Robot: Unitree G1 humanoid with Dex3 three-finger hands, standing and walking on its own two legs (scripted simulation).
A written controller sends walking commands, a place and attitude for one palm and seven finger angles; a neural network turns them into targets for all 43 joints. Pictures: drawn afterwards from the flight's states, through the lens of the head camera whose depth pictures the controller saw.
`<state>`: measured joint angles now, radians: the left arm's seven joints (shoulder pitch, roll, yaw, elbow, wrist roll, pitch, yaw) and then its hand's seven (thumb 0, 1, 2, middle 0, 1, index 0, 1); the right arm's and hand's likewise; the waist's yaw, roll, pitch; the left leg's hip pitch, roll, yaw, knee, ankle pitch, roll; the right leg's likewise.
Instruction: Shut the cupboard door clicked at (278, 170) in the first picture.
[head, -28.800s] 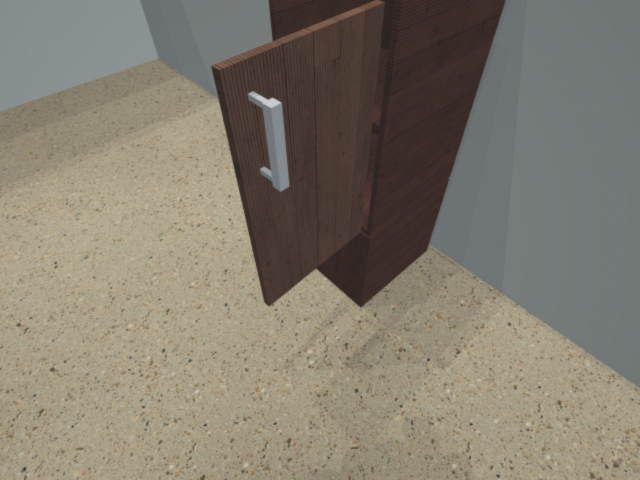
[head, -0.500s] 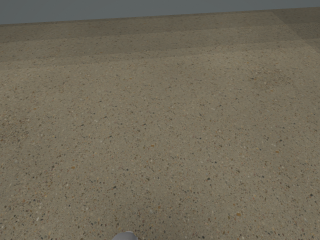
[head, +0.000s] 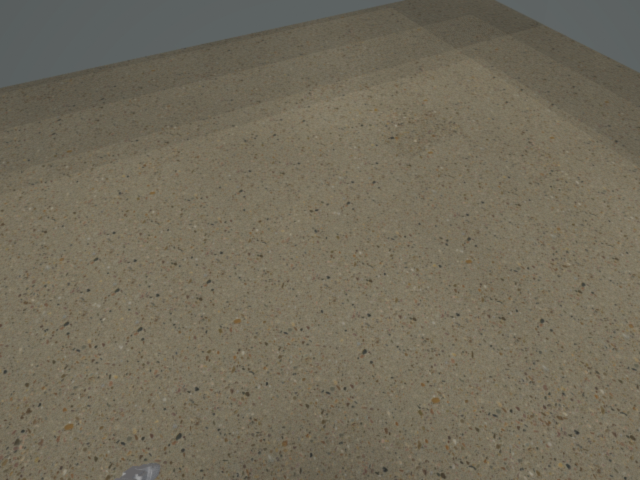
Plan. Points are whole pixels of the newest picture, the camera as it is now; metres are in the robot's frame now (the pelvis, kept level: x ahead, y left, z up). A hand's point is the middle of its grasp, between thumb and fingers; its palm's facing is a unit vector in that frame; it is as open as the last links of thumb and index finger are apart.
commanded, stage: turn to face it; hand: left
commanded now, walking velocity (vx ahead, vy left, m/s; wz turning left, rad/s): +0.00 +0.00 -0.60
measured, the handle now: out of the picture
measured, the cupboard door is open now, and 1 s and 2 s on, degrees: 54 54 54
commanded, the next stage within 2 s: none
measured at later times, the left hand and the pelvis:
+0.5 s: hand (198, 461) +0.17 +0.19 -0.18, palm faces -0.24 -0.95 -0.20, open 7.4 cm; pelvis +0.04 +0.01 +0.00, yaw -17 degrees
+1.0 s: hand (259, 414) +0.23 +0.11 -0.15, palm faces -0.53 -0.80 -0.27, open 7.4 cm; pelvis +0.05 -0.02 +0.01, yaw -34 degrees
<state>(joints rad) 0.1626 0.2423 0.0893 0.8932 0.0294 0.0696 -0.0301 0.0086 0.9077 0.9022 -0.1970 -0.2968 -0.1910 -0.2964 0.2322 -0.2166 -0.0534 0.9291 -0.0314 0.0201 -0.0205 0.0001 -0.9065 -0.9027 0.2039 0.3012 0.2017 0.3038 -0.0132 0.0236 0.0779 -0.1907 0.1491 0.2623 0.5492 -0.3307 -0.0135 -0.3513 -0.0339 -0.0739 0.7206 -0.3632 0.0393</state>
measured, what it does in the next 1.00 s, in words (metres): steps on the spot, turning right: right foot, then left foot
